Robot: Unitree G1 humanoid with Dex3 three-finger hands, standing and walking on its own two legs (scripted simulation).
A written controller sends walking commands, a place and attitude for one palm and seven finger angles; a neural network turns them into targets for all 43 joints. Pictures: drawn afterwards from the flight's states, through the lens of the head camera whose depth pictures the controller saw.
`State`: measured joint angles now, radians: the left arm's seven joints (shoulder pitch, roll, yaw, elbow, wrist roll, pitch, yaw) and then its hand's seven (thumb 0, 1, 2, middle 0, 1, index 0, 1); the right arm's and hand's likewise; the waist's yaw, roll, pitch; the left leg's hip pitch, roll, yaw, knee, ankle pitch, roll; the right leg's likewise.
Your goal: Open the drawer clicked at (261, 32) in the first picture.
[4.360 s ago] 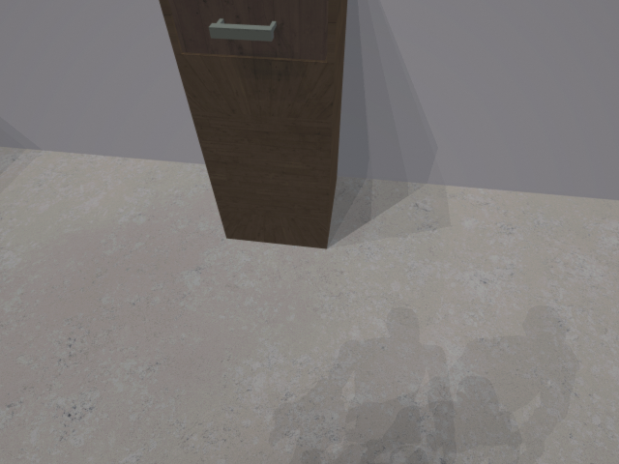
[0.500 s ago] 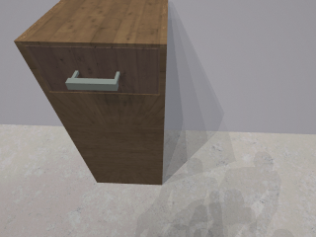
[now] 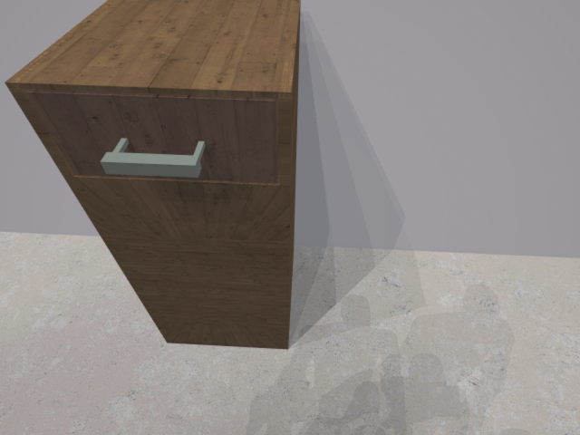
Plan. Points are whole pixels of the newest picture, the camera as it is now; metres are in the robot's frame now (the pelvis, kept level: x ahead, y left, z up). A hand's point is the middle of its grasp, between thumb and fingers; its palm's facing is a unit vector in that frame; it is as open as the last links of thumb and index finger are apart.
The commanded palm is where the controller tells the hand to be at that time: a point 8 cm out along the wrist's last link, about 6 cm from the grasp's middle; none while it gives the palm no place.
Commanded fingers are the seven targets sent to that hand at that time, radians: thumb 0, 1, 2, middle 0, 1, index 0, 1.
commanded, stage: raise the hand with hooked fingers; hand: left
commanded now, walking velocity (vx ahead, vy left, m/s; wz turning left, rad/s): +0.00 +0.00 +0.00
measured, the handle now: (157, 155) +0.50 +0.26 +0.11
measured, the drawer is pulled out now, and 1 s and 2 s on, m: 0.00 0.00 0.00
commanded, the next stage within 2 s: move the hooked fingers above the handle in 1.98 s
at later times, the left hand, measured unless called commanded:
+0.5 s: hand (158, 419) +0.15 +0.18 -0.03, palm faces -0.02 -0.15 -0.99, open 8.6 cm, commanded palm +0.14 +0.21 +0.03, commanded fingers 0.00 0.39 0.68 -0.24 -0.63 -0.24 -0.63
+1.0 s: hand (111, 326) +0.22 +0.23 +0.08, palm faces +0.08 -0.08 -0.99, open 11.5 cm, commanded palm +0.19 +0.23 +0.14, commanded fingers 0.00 -0.20 0.43 -0.28 -1.00 -0.28 -1.00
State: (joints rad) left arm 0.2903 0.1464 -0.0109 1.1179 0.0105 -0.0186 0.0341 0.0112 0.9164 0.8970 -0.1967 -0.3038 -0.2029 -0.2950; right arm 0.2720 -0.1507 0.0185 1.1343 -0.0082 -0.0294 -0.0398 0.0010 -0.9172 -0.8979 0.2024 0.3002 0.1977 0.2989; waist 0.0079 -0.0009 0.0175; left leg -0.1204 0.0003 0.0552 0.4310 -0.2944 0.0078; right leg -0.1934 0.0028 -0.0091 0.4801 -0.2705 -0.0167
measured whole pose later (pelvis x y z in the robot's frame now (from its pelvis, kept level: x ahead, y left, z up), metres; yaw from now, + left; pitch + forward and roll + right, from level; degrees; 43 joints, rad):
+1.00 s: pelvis -0.02 +0.00 +0.00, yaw +1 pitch +0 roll +1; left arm 0.20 0.46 -0.03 -0.17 0.93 0.01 0.13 0.00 0.02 0.52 -0.28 -0.87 -0.29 -0.86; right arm 0.15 -0.24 0.01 0.63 -0.02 0.11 -0.01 0.01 -0.91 -0.90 0.21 0.30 0.20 0.30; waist 0.09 0.08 0.00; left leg -0.20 0.00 0.05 0.48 -0.28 0.01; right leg -0.26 0.00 -0.02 0.53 -0.26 -0.02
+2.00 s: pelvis -0.04 +0.00 +0.00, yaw +2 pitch -2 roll +1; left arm -0.30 0.65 0.04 -0.12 0.76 0.02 -0.21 0.00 -0.50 0.30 -0.32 -1.21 -0.33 -1.20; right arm 0.13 -0.30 0.02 0.64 0.03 0.10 0.02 0.01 -0.91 -0.90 0.20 0.30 0.20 0.30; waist 0.10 0.10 0.03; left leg -0.16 -0.02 0.02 0.39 -0.20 0.02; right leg -0.21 -0.02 -0.04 0.43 -0.19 -0.01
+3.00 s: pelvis -0.02 +0.01 +0.00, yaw +3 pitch +4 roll +0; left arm -0.61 0.60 -0.08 0.31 0.86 0.00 -0.18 0.00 -0.49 0.30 -0.32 -1.21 -0.32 -1.20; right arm 0.17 -0.28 0.01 0.64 0.05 0.15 -0.01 0.01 -0.91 -0.90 0.20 0.30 0.20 0.30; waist 0.05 0.07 -0.02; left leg -0.24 -0.03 0.02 0.41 -0.23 0.03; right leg -0.28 -0.03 -0.04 0.44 -0.21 0.00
